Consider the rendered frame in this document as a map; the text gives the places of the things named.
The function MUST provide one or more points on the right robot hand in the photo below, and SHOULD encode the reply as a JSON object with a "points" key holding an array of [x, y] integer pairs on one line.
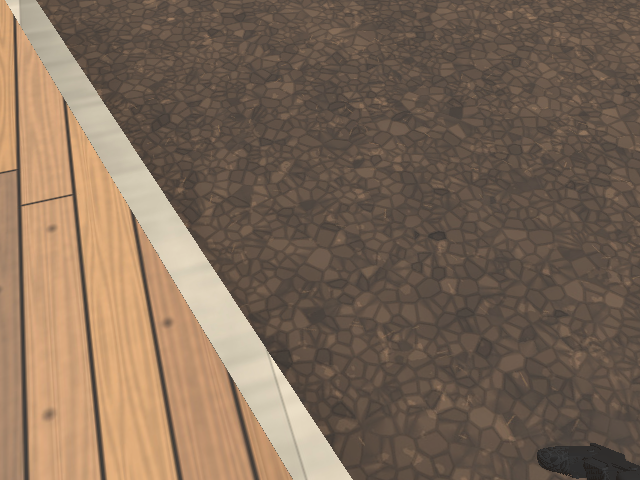
{"points": [[594, 462]]}

